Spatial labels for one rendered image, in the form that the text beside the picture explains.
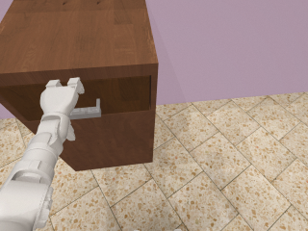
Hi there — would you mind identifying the left robot upper arm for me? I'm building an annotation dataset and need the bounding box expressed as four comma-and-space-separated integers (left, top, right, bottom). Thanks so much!
0, 180, 54, 231

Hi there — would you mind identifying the handle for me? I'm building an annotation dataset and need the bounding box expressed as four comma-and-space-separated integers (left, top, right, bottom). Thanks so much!
69, 98, 102, 120

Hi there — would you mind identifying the cabinet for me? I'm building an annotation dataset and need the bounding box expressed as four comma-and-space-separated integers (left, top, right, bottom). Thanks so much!
0, 0, 159, 171

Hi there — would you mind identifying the robot left hand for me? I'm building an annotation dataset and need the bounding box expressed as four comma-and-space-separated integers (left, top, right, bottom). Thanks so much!
39, 77, 85, 141

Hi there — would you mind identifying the drawer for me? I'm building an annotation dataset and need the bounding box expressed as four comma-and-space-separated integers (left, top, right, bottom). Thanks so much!
0, 75, 150, 121

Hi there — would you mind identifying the robot left forearm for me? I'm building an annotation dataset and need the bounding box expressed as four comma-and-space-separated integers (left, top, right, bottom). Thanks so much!
0, 112, 70, 197

